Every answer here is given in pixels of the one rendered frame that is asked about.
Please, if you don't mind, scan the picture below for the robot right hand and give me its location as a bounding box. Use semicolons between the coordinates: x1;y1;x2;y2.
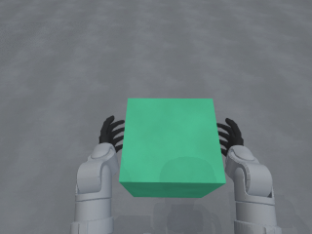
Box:
216;118;244;157

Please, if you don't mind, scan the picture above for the robot left hand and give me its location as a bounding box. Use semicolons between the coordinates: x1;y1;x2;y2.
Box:
98;115;125;153

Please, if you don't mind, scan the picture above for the right robot forearm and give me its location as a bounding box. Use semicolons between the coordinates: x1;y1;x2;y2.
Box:
225;145;283;234

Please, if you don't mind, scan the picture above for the carton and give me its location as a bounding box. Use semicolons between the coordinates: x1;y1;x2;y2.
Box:
119;97;226;198

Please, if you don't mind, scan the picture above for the left robot forearm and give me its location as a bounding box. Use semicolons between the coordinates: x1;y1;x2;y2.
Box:
69;142;120;234

